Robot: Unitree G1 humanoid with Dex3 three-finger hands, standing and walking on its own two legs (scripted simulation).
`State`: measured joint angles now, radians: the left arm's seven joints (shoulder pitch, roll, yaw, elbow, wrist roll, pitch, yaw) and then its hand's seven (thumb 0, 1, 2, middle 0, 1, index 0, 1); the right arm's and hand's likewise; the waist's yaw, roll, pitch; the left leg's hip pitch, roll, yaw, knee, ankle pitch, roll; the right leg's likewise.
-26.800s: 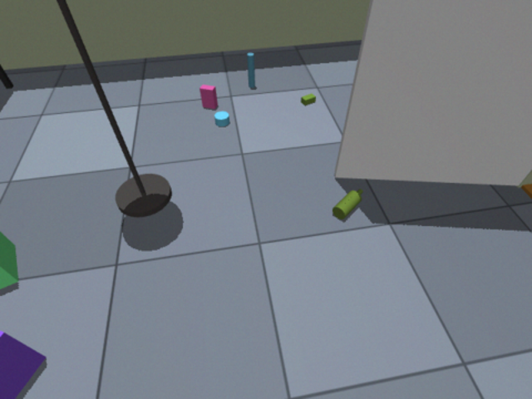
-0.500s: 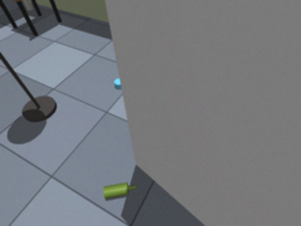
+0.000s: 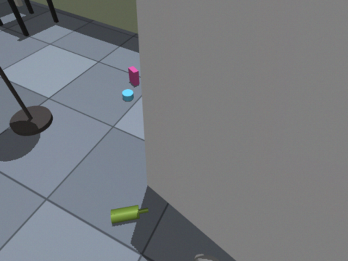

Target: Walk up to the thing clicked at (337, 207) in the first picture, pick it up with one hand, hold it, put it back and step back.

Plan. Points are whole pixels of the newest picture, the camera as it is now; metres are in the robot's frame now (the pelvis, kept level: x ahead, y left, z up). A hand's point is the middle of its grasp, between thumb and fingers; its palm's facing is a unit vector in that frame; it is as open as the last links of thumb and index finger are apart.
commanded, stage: walk up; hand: left
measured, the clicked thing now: (130, 213) +0.49 +0.20 -0.73
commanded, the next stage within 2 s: stand in 1.54 s
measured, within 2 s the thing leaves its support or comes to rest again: neither
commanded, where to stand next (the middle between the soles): +0.09 -0.02 m, yaw -1 degrees
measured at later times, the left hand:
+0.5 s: hand (94, 246) +0.20 +0.20 -0.13, palm faces -0.07 -0.91 -0.40, open 7.4 cm
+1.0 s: hand out of the picture +0.05 +0.28 -0.16, palm faces -0.10 -0.93 -0.36, open 7.4 cm
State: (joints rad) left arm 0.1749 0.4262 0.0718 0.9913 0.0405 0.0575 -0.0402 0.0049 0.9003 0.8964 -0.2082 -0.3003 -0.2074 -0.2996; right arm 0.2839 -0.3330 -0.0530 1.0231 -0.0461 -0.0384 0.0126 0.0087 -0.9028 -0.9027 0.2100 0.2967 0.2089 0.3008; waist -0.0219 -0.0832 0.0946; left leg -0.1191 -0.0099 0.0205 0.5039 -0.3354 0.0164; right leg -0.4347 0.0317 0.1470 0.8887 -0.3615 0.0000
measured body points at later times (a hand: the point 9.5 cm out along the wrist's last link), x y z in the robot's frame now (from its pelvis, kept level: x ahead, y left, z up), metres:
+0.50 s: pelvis +0.05 -0.05 -0.01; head +0.08 -0.07 +0.44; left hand +0.20 +0.25 -0.10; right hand +0.10 -0.37 -0.14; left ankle +0.07 +0.10 -0.69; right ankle +0.09 -0.17 -0.73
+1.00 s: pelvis +0.00 -0.01 +0.00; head +0.02 +0.02 +0.45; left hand +0.05 +0.33 -0.14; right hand +0.06 -0.33 -0.09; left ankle +0.03 +0.10 -0.73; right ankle -0.03 -0.15 -0.69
